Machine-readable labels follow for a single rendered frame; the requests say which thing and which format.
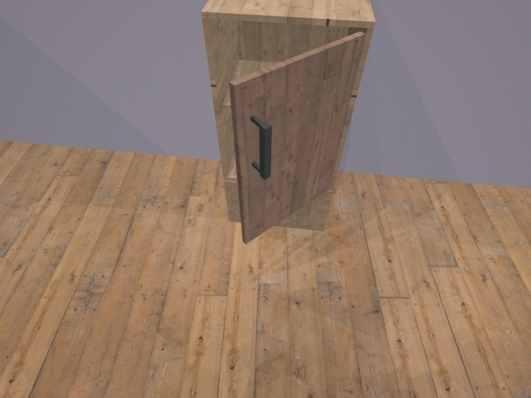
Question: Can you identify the cupboard door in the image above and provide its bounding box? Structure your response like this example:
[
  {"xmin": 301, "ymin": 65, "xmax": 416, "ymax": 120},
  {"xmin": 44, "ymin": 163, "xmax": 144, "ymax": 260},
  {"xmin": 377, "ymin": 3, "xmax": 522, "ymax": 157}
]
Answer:
[{"xmin": 229, "ymin": 32, "xmax": 365, "ymax": 244}]

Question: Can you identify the handle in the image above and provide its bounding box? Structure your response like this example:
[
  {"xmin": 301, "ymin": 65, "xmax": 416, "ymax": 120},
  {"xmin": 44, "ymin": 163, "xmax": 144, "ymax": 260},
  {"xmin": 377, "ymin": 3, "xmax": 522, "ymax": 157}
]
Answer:
[{"xmin": 251, "ymin": 115, "xmax": 272, "ymax": 180}]

